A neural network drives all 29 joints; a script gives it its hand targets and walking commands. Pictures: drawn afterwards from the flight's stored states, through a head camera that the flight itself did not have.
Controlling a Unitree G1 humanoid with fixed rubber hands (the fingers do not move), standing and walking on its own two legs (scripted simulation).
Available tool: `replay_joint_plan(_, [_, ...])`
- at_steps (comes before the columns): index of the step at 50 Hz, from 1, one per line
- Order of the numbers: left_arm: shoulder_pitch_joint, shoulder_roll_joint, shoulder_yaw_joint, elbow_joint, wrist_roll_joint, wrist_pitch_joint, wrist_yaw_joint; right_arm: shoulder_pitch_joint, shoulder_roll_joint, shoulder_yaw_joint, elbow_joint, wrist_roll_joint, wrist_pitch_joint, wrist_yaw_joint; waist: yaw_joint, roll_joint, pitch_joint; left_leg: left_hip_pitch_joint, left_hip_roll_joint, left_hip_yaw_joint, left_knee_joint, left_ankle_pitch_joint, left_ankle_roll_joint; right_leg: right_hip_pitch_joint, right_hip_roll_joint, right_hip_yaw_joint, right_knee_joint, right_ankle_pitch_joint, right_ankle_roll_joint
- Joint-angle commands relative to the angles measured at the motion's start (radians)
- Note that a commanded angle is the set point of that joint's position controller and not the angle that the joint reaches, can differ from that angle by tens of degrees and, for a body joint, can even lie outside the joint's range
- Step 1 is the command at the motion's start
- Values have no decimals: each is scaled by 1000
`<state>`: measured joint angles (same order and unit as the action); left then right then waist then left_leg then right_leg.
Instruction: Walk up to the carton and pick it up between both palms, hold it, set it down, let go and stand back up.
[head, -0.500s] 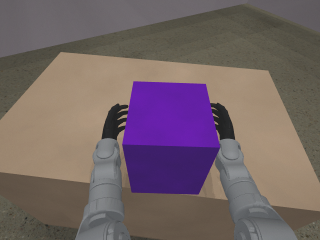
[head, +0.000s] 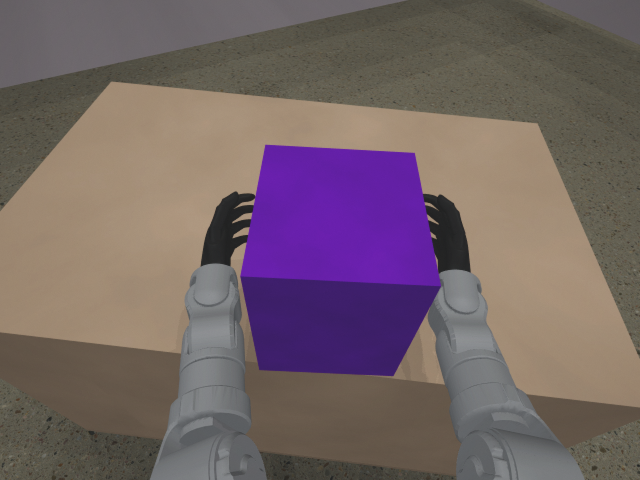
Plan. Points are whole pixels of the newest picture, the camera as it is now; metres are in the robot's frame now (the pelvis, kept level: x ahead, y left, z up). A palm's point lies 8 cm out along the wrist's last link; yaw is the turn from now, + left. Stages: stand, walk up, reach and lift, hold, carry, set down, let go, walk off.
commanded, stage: set down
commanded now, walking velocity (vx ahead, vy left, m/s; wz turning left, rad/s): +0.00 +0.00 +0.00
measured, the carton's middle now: (333, 267) +0.40 +0.05 +0.02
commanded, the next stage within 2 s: none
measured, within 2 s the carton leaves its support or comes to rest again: rests again in 0.52 s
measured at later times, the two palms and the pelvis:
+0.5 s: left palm (178, 289) +0.34 +0.25 +0.00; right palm (433, 269) +0.40 -0.09 +0.02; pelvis +0.00 +0.01 -0.01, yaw +1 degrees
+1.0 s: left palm (151, 264) +0.33 +0.27 +0.07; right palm (463, 234) +0.41 -0.11 +0.10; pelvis -0.01 +0.00 -0.01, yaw +4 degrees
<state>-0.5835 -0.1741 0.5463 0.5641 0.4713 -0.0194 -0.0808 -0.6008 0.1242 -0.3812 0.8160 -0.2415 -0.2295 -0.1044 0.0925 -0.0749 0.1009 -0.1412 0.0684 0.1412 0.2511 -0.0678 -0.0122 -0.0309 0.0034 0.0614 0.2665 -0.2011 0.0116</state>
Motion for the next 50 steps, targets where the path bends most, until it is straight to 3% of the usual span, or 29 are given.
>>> replay_joint_plan(1, [-304, -206, -174, 62, 17, 8, -67, -315, 379, 239, 37, -100, 36, 114, 47, 26, -241, 216, -61, 59, 34, 183, 58, -124, 19, -105, -77, 21, 38])
replay_joint_plan(4, [-313, -271, -178, 54, 22, -4, -69, -331, 459, 253, 37, -105, 34, 119, 61, 31, -258, 195, -62, 61, 35, 205, 58, -116, 17, -91, -71, 45, 35])
replay_joint_plan(6, [-308, -184, -134, 88, 23, -3, -61, -303, 390, 231, 51, -105, 47, 117, 71, 31, -232, 180, -64, 63, 31, 167, 65, -120, 10, -88, -69, 23, 40])
replay_joint_plan(8, [-260, -61, -113, 73, 12, -6, -26, -281, 214, 213, 41, -69, 51, 97, 69, 50, -275, 205, -58, 61, 48, 232, 59, -138, 20, -89, -57, 62, 39])
replay_joint_plan(9, [-259, 1, -101, 40, 0, -18, -5, -271, 181, 218, 52, -45, 51, 79, 85, 54, -297, 186, -61, 65, 55, 223, 62, -116, 21, -74, -62, 51, 36])
replay_joint_plan(11, [-268, 148, -113, 27, -61, -41, 59, -291, 9, 229, 68, 45, 44, 39, 83, 65, -330, 174, -55, 62, 74, 256, 53, -134, 30, -74, -45, 67, 33])
replay_joint_plan(12, [-269, 179, -128, 7, -101, -62, 88, -312, -15, 267, 57, 110, 33, 19, 89, 74, -373, 165, -50, 52, 100, 305, 46, -127, 31, -56, -29, 132, 25])
replay_joint_plan(15, [-330, 256, -190, 18, -227, -115, 150, -384, -115, 343, 69, 265, 5, -25, 89, 125, -496, 116, -54, 29, 159, 321, 24, -164, 45, -45, 4, 150, 7])
replay_joint_plan(16, [-371, 277, -224, 24, -274, -134, 160, -418, -124, 355, 58, 298, 0, -33, 69, 126, -563, 115, -56, 22, 180, 322, 15, -176, 44, -43, 8, 151, -1])
replay_joint_plan(17, [-384, 288, -247, 51, -312, -145, 162, -437, -135, 381, 57, 334, 1, -37, 71, 112, -586, 101, -54, 10, 202, 327, 11, -202, 47, -43, 26, 164, -1])
replay_joint_plan(19, [-404, 306, -288, 32, -362, -181, 163, -433, -175, 382, 54, 360, -14, -46, 30, 139, -698, 140, -54, 4, 251, 402, -13, -236, 54, -55, 48, 237, -2])
replay_joint_plan(22, [-455, 365, -329, 18, -443, -230, 155, -470, -226, 379, 0, 392, -45, -53, 26, 151, -880, 150, -56, -16, 295, 435, -39, -291, 52, -66, 80, 274, 3])
replay_joint_plan(23, [-453, 381, -324, 48, -454, -241, 153, -493, -235, 398, -22, 398, -48, -52, 27, 125, -881, 137, -56, -21, 307, 433, -32, -303, 52, -69, 92, 279, 6])
replay_joint_plan(25, [-445, 404, -342, 109, -491, -249, 142, -498, -257, 414, 15, 422, -41, -46, 16, 111, -846, 106, -56, -36, 318, 448, -37, -324, 48, -77, 103, 298, 10])
replay_joint_plan(26, [-433, 403, -361, 65, -488, -249, 139, -478, -279, 418, 17, 444, -42, -44, 8, 133, -873, 162, -51, -46, 324, 520, -49, -347, 50, -83, 109, 351, 9])
replay_joint_plan(27, [-376, 418, -351, 120, -494, -233, 128, -438, -311, 434, 73, 461, -39, -45, 4, 139, -836, 172, -49, -50, 336, 515, -51, -348, 49, -78, 109, 346, 12])
replay_joint_plan(30, [-363, 435, -366, 124, -530, -188, 102, -473, -373, 455, 33, 516, -39, -47, 1, 138, -835, 215, -42, -68, 346, 565, -61, -365, 61, -98, 111, 361, 14])
replay_joint_plan(34, [-259, 410, -405, 62, -555, -98, 73, -400, -424, 469, 19, 538, -17, -48, -44, 96, -747, 284, -37, -92, 331, 558, -74, -386, 84, -131, 72, 283, 3])
replay_joint_plan(36, [-306, 441, -424, 96, -580, -38, 63, -446, -448, 455, 26, 552, 27, -51, -68, 84, -632, 261, -36, -97, 303, 480, -70, -398, 77, -134, 50, 220, 10])
replay_joint_plan(40, [-295, 492, -387, -141, -558, 55, 86, -431, -478, 467, -148, 581, 87, -37, -16, 98, -678, 284, -40, -97, 265, 495, -59, -317, 95, -124, 43, 235, 8])
replay_joint_plan(41, [-306, 487, -391, -183, -564, 78, 95, -436, -472, 448, -163, 580, 107, -30, -25, 129, -659, 295, -37, -109, 254, 454, -68, -334, 95, -129, 38, 162, -8])
replay_joint_plan(42, [-322, 510, -385, -190, -563, 99, 105, -434, -474, 430, -167, 576, 134, -24, -10, 140, -623, 285, -39, -102, 238, 423, -59, -341, 86, -120, 22, 123, -6])
replay_joint_plan(43, [-363, 534, -384, -271, -582, 122, 117, -455, -504, 413, -240, 570, 153, -21, -22, 144, -671, 301, -40, -101, 230, 418, -58, -328, 89, -116, 21, 136, -5])
replay_joint_plan(44, [-392, 558, -378, -367, -594, 155, 130, -475, -503, 404, -314, 585, 182, -20, -12, 150, -721, 303, -47, -95, 227, 405, -57, -316, 85, -113, 25, 157, -1])
replay_joint_plan(45, [-387, 568, -396, -317, -602, 183, 136, -478, -480, 413, -293, 578, 216, -16, -20, 157, -652, 257, -44, -95, 214, 325, -41, -324, 75, -111, 23, 97, 1])
replay_joint_plan(47, [-462, 600, -388, -387, -624, 224, 153, -518, -481, 383, -350, 574, 268, -14, -9, 169, -671, 210, -42, -94, 185, 215, -26, -319, 61, -105, 37, 48, 2])
replay_joint_plan(48, [-491, 611, -395, -340, -632, 251, 158, -533, -474, 360, -319, 561, 307, -14, -19, 165, -617, 171, -47, -94, 170, 132, -15, -335, 41, -88, 26, -20, 5])
replay_joint_plan(49, [-525, 612, -411, -414, -655, 276, 167, -546, -490, 344, -378, 563, 330, -16, -28, 190, -721, 207, -40, -98, 164, 154, -18, -329, 45, -95, 42, 41, 9])
replay_joint_plan(50, [-505, 611, -418, -379, -660, 320, 167, -528, -483, 346, -345, 568, 370, -18, -40, 172, -692, 183, -45, -89, 162, 143, -16, -310, 37, -83, 30, 54, 17])
